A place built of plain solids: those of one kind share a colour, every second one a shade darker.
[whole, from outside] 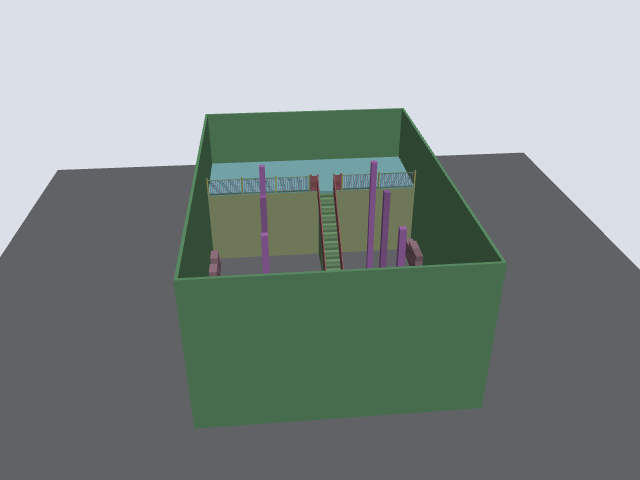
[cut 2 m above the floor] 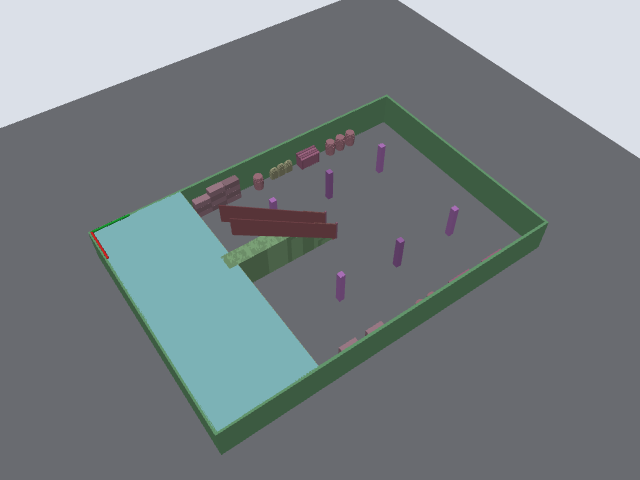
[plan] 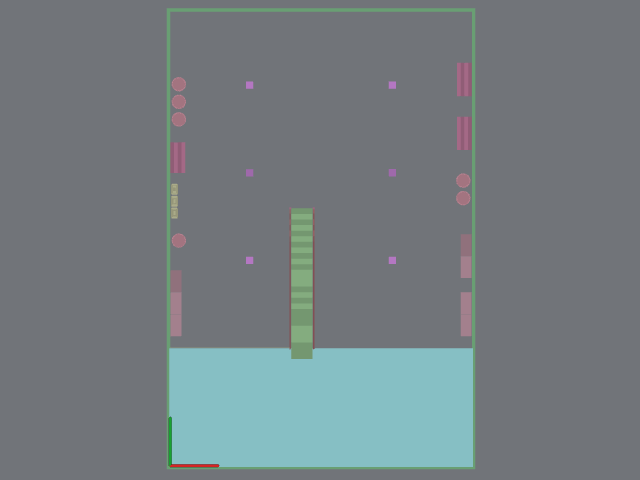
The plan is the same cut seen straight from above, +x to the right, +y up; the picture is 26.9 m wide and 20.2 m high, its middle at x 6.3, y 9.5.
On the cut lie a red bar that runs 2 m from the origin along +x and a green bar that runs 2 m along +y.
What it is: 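An aisled barn 12.7 x 19.1 m, 7.8 m high; a nave 6.0 m broad between two rows of posts 0.31 m square, 3.7 m apart, aisles 3.3 m broad; at the rear a loft 5.0 m deep at 4.45 m over closed bays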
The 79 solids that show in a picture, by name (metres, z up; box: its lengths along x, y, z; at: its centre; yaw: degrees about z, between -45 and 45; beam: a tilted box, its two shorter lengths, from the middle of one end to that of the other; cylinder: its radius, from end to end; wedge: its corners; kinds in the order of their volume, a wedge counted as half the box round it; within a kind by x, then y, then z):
{
 "loft_1": {"box": [12.79, 5.0, 4.5], "at": [6.34, 2.45, 2.2]},
 "wall_1": {"box": [0.15, 19.4, 7.88], "at": [-0.07, 9.55, 3.89]},
 "wall_2": {"box": [12.99, 0.15, 7.88], "at": [6.34, -0.07, 3.89]},
 "wall_3": {"box": [12.99, 0.15, 7.88], "at": [6.34, 19.18, 3.89]},
 "wall_4": {"box": [0.15, 19.4, 7.88], "at": [12.77, 9.55, 3.89]},
 "stair_1": {"box": [0.9, 0.7, 4.33], "at": [5.54, 4.84, 2.11]},
 "stair_2": {"box": [0.9, 0.7, 4.15], "at": [5.54, 5.07, 2.03]},
 "stair_3": {"box": [0.9, 0.7, 3.98], "at": [5.54, 5.31, 1.94]},
 "stair_4": {"box": [0.9, 0.7, 3.81], "at": [5.54, 5.54, 1.86]},
 "stair_5": {"box": [0.9, 0.7, 3.64], "at": [5.54, 5.78, 1.77]},
 "stair_6": {"box": [0.9, 0.7, 3.47], "at": [5.54, 6.01, 1.69]},
 "stair_7": {"box": [0.9, 0.7, 3.3], "at": [5.54, 6.25, 1.6]},
 "stair_8": {"box": [0.9, 0.7, 3.13], "at": [5.54, 6.49, 1.51]},
 "stair_9": {"box": [0.9, 0.7, 2.96], "at": [5.54, 6.72, 1.43]},
 "stair_10": {"box": [0.9, 0.7, 2.79], "at": [5.54, 6.96, 1.34]},
 "stair_11": {"box": [0.9, 0.7, 2.62], "at": [5.54, 7.19, 1.26]},
 "stair_12": {"box": [0.9, 0.7, 2.44], "at": [5.54, 7.43, 1.17]},
 "stair_13": {"box": [0.9, 0.7, 2.27], "at": [5.54, 7.66, 1.09]},
 "stair_14": {"box": [0.9, 0.7, 2.1], "at": [5.54, 7.9, 1.0]},
 "stair_15": {"box": [0.9, 0.7, 1.93], "at": [5.54, 8.13, 0.92]},
 "stair_16": {"box": [0.9, 0.7, 1.76], "at": [5.54, 8.37, 0.83]},
 "stair_17": {"box": [0.9, 0.7, 1.59], "at": [5.54, 8.6, 0.74]},
 "stair_18": {"box": [0.9, 0.7, 1.42], "at": [5.54, 8.84, 0.66]},
 "stair_19": {"box": [0.9, 0.7, 1.25], "at": [5.54, 9.07, 0.57]},
 "stair_20": {"box": [0.9, 0.7, 1.08], "at": [5.54, 9.31, 0.49]},
 "stair_21": {"box": [0.9, 0.7, 0.91], "at": [5.54, 9.55, 0.4]},
 "stair_22": {"box": [0.9, 0.7, 0.73], "at": [5.54, 9.78, 0.32]},
 "stair_23": {"box": [0.9, 0.7, 0.56], "at": [5.54, 10.02, 0.23]},
 "stair_24": {"box": [0.9, 0.7, 0.39], "at": [5.54, 10.25, 0.15]},
 "stair_25": {"box": [0.9, 0.7, 0.22], "at": [5.54, 10.49, 0.06]},
 "post_1": {"box": [0.31, 0.31, 7.88], "at": [3.34, 8.64, 3.89]},
 "post_2": {"box": [0.31, 0.31, 7.88], "at": [3.34, 12.33, 3.89]},
 "post_3": {"box": [0.31, 0.31, 7.88], "at": [3.34, 16.02, 3.89]},
 "post_4": {"box": [0.31, 0.31, 7.88], "at": [9.35, 8.64, 3.89]},
 "post_5": {"box": [0.31, 0.31, 7.88], "at": [9.35, 12.33, 3.89]},
 "post_6": {"box": [0.31, 0.31, 7.88], "at": [9.35, 16.02, 3.89]},
 "bales_1": {"box": [0.46, 0.92, 0.41], "at": [0.24, 5.91, 0.15]},
 "bales_2": {"box": [0.46, 0.92, 0.36], "at": [0.24, 5.91, 0.54]},
 "bales_3": {"box": [0.46, 0.92, 0.36], "at": [0.24, 5.91, 0.9]},
 "bales_4": {"box": [0.46, 0.92, 0.41], "at": [0.24, 6.84, 0.15]},
 "bales_5": {"box": [0.46, 0.92, 0.36], "at": [0.24, 6.84, 0.54]},
 "bales_6": {"box": [0.46, 0.92, 0.36], "at": [0.24, 6.84, 0.9]},
 "bales_7": {"box": [0.46, 0.92, 0.36], "at": [0.24, 6.84, 1.26]},
 "bales_8": {"box": [0.46, 0.92, 0.41], "at": [0.24, 7.77, 0.15]},
 "bales_9": {"box": [0.46, 0.92, 0.36], "at": [0.24, 7.77, 0.54]},
 "bales_10": {"box": [0.46, 0.92, 0.36], "at": [0.24, 7.77, 0.9]},
 "bales_11": {"box": [0.46, 0.92, 0.36], "at": [0.24, 7.77, 1.26]},
 "bales_12": {"box": [0.46, 0.92, 0.41], "at": [12.45, 5.91, 0.15]},
 "bales_13": {"box": [0.46, 0.92, 0.36], "at": [12.45, 6.84, 1.26]},
 "bales_14": {"box": [0.46, 0.92, 0.36], "at": [12.45, 8.36, 1.26]},
 "bales_15": {"box": [0.46, 0.92, 0.41], "at": [12.45, 9.29, 0.15]},
 "stair_guard_panel_1": {"wedge": [[5.01, 4.9, 4.29], [5.01, 4.9, 5.38], [5.01, 10.84, -0.02], [5.01, 10.84, 1.07], [5.07, 4.9, 4.29], [5.07, 4.9, 5.38], [5.07, 10.84, -0.02], [5.07, 10.84, 1.07]]},
 "stair_guard_panel_2": {"wedge": [[6.01, 4.9, 4.29], [6.01, 4.9, 5.38], [6.01, 10.84, -0.02], [6.01, 10.84, 1.07], [6.07, 4.9, 4.29], [6.07, 4.9, 5.38], [6.07, 10.84, -0.02], [6.07, 10.84, 1.07]]},
 "bin_1": {"box": [0.16, 1.29, 0.18], "at": [0.08, 12.96, 0.78]},
 "bin_2": {"box": [0.16, 1.29, 0.15], "at": [0.24, 12.96, 0.76]},
 "bin_3": {"box": [0.6, 1.25, 0.74], "at": [0.3, 12.96, 0.32]},
 "bin_4": {"box": [0.16, 1.29, 0.11], "at": [0.39, 12.96, 0.74]},
 "bin_5": {"box": [0.16, 1.29, 0.07], "at": [0.55, 12.96, 0.72]},
 "bin_6": {"box": [0.16, 1.4, 0.07], "at": [12.14, 13.98, 0.72]},
 "bin_7": {"box": [0.16, 1.42, 0.07], "at": [12.14, 16.26, 0.72]},
 "bin_8": {"box": [0.16, 1.4, 0.11], "at": [12.3, 13.98, 0.74]},
 "bin_9": {"box": [0.16, 1.42, 0.11], "at": [12.3, 16.26, 0.74]},
 "bin_10": {"box": [0.16, 1.4, 0.15], "at": [12.45, 13.98, 0.76]},
 "bin_11": {"box": [0.16, 1.42, 0.15], "at": [12.45, 16.26, 0.76]},
 "bin_12": {"box": [0.16, 1.4, 0.18], "at": [12.61, 13.98, 0.78]},
 "bin_13": {"box": [0.16, 1.42, 0.18], "at": [12.61, 16.26, 0.78]},
 "face_1": {"box": [5.09, 0.012, 4.47], "at": [2.54, 4.96, 2.18]},
 "face_2": {"box": [6.7, 0.012, 4.47], "at": [9.34, 4.96, 2.18]},
 "guard_board_1": {"box": [2.25, 0.04, 0.15], "at": [1.17, 4.9, 4.47]},
 "guard_board_2": {"box": [2.25, 0.04, 0.15], "at": [3.42, 4.9, 4.47]},
 "guard_board_3": {"box": [2.04, 0.04, 0.15], "at": [7.55, 4.9, 4.47]},
 "guard_board_4": {"box": [2.04, 0.04, 0.15], "at": [9.59, 4.9, 4.47]},
 "guard_board_5": {"box": [2.04, 0.04, 0.15], "at": [11.63, 4.9, 4.47]},
 "cask_1": {"cylinder": 0.26, "from": [0.36, 9.48, 0.85], "to": [0.36, 9.48, 0.9]},
 "cask_2": {"cylinder": 0.26, "from": [0.36, 14.57, 0.85], "to": [0.36, 14.57, 0.9]},
 "cask_3": {"cylinder": 0.26, "from": [0.36, 15.31, 0.85], "to": [0.36, 15.31, 0.9]},
 "cask_4": {"cylinder": 0.26, "from": [0.36, 16.05, 0.85], "to": [0.36, 16.05, 0.9]},
 "cask_5": {"cylinder": 0.26, "from": [12.33, 11.26, 0.85], "to": [12.33, 11.26, 0.9]},
 "cask_6": {"cylinder": 0.26, "from": [12.33, 12.0, 0.85], "to": [12.33, 12.0, 0.9]}
}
